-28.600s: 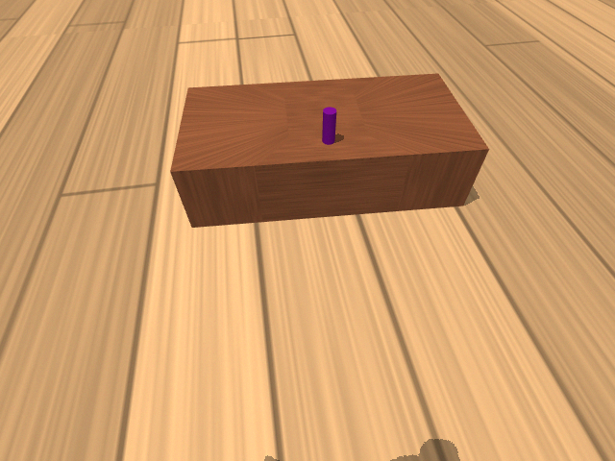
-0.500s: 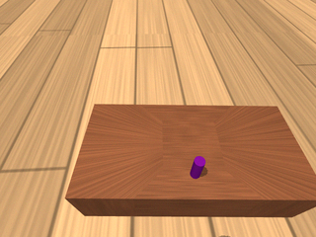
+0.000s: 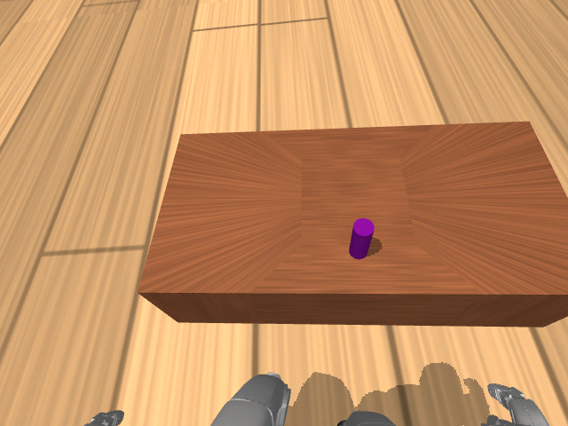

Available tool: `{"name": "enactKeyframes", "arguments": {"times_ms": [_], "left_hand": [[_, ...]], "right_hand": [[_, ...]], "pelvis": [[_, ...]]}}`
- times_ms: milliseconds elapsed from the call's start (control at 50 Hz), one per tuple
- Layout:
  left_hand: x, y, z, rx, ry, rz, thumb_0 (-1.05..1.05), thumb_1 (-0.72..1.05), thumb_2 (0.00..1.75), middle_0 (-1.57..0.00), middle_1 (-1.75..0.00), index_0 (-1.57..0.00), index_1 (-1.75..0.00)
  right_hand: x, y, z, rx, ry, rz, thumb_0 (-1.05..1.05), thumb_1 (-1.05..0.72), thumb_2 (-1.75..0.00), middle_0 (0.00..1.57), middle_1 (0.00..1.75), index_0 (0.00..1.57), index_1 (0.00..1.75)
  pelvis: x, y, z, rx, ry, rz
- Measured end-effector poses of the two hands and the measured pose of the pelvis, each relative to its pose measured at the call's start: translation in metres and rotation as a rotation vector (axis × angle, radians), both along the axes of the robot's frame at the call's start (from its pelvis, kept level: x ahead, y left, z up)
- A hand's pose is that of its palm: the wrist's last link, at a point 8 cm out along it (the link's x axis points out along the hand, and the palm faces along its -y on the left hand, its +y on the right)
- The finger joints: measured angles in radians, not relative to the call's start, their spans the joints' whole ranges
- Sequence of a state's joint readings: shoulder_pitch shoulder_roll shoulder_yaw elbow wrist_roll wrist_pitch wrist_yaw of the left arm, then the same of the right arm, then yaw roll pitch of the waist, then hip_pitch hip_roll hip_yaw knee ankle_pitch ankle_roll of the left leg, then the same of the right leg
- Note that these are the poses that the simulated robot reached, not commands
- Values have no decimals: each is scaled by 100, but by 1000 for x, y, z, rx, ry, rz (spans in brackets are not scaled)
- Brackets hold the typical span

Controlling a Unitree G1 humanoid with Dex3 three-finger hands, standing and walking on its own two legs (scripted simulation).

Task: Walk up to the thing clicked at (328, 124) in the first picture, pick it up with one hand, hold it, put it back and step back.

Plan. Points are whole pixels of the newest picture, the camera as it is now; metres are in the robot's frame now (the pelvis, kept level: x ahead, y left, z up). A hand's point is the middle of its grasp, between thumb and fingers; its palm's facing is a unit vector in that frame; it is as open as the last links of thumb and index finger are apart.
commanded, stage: step back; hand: right
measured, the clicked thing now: (360, 239) +0.55 -0.13 -0.37
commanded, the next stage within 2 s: none
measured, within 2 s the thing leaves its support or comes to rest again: neither
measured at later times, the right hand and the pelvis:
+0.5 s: hand out of the picture +0.02 -0.22 -0.13, palm faces -0.11 +0.90 -0.43, open 7.4 cm; pelvis -0.12 +0.03 +0.00, yaw +3 degrees
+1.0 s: hand out of the picture -0.22 -0.25 -0.17, palm faces -0.06 +0.92 -0.39, open 7.4 cm; pelvis -0.27 +0.03 -0.01, yaw +2 degrees
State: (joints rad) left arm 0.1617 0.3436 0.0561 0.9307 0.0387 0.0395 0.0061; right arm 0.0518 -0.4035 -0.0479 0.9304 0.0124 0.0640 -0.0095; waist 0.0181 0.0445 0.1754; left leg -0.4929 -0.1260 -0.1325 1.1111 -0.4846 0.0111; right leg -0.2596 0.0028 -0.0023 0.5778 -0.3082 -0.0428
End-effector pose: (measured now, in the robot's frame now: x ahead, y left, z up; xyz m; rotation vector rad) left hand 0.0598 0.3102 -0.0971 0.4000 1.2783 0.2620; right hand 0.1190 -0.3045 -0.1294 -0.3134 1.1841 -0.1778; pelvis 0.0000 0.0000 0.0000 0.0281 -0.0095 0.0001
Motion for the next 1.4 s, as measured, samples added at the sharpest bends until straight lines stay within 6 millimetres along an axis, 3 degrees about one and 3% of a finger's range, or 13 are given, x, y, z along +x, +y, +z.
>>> {"name": "enactKeyframes", "arguments": {"times_ms": [140, 260, 340, 480, 640, 740, 840, 980, 1100, 1180, 1260, 1400], "left_hand": [[2, 0, -1, -4, -130, 14, 1, 90, 90, -20, -30, -21, -30], [-20, 16, -22, -44, -188, 26, 1, 90, 90, -20, -30, -21, -30], [-44, 31, -33, -69, -174, 44, 1, 90, 90, -20, -30, -21, -30], [-94, 43, -22, -65, -135, 59, 1, 90, 90, -20, -30, -20, -30], [-163, 40, -24, -28, -37, 6, 1, 90, 90, -20, -30, -20, -30], [-203, 23, -18, -9, -29, -18, 1, 90, 90, -20, -30, -20, -30], [-237, 15, 3, 2, -32, -19, 1, 90, 90, -20, -30, -21, -30], [-227, 26, 11, 28, -149, -54, 1, 90, 90, -20, -30, -21, -30], [-229, 44, -13, -12, -261, -61, 1, 90, 90, -20, -30, -21, -30], [-254, 43, -21, -58, -225, -39, 1, 90, 90, -20, -30, -20, -30], [-287, 41, -21, -91, -197, -24, 1, 90, 90, -20, -30, -20, -30], [-358, 39, -30, -70, -104, -52, 1, 90, 90, -20, -30, -20, -30]], "right_hand": [[-47, 2, -4, -45, 118, 72, 0, -91, -90, 20, 30, 20, 30], [-63, 18, 1, -81, 88, 122, 0, -91, -90, 20, 30, 20, 30], [-78, 33, 14, -92, 30, 122, 0, -91, -90, 20, 30, 20, 30], [-101, 43, 41, -102, -38, 109, 0, -90, -90, 20, 30, 20, 30], [-132, 38, 31, -66, -136, 87, 0, -90, -90, 20, 30, 20, 30], [-178, 21, 6, -23, -128, 36, 0, -90, -90, 20, 30, 20, 30], [-239, 14, 5, 4, -37, -18, 0, -91, -90, 20, 30, 20, 30], [-328, 7, 2, -54, 114, -24, 0, -91, -90, 20, 30, 20, 30], [-372, 25, 3, -103, 154, 13, 0, -91, -90, 20, 30, 20, 30], [-388, 40, 21, -99, 107, 25, 0, -91, -90, 20, 30, 20, 30], [-392, 44, 37, -115, 52, 37, 0, -90, -90, 20, 30, 20, 30], [-394, 39, 36, -114, -84, 53, 0, -90, -90, 20, 30, 20, 30]], "pelvis": [[-26, 2, -3, -18, 12, 61], [-57, 17, -15, -33, -19, 104], [-78, 29, -16, -25, -45, 84], [-110, 34, 0, -60, -15, 56], [-164, 28, -8, -39, -24, -14], [-200, 19, -17, -63, -52, -24], [-224, 15, -3, 10, -35, -47], [-263, 23, -3, -11, 2, 17], [-307, 38, -18, 0, -27, 63], [-329, 44, -9, -41, -33, 61], [-349, 46, -1, -58, -10, 39], [-397, 42, -7, -45, -9, -20]]}}
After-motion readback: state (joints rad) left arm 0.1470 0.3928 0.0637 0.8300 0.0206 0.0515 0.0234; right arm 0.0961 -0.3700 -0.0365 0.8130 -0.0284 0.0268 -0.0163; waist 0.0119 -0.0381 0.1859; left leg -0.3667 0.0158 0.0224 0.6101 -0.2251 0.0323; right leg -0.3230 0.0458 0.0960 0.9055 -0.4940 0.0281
